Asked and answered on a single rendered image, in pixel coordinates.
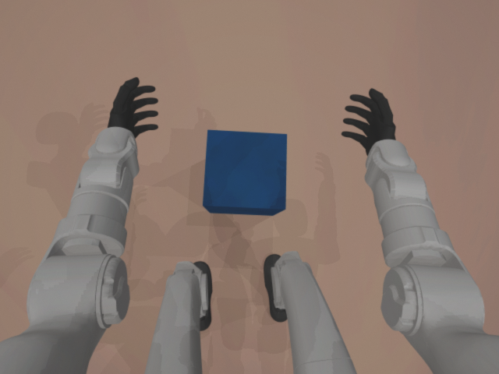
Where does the robot left hand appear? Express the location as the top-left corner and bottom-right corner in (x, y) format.
(108, 77), (158, 138)

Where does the robot left forearm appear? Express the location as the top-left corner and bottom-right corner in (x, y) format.
(27, 127), (140, 322)

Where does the left robot upper arm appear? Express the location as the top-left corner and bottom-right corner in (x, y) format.
(0, 254), (130, 374)

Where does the left robot foot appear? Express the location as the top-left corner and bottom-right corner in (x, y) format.
(194, 261), (212, 331)

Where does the carton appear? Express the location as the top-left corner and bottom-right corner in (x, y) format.
(203, 130), (287, 216)

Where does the robot right forearm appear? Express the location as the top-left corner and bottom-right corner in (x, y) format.
(365, 139), (485, 324)

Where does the robot right hand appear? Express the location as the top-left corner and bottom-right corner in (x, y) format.
(342, 88), (396, 156)

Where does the left robot thigh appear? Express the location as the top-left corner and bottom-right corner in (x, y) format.
(144, 269), (208, 374)

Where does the right robot upper arm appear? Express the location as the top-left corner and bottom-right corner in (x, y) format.
(380, 263), (499, 374)

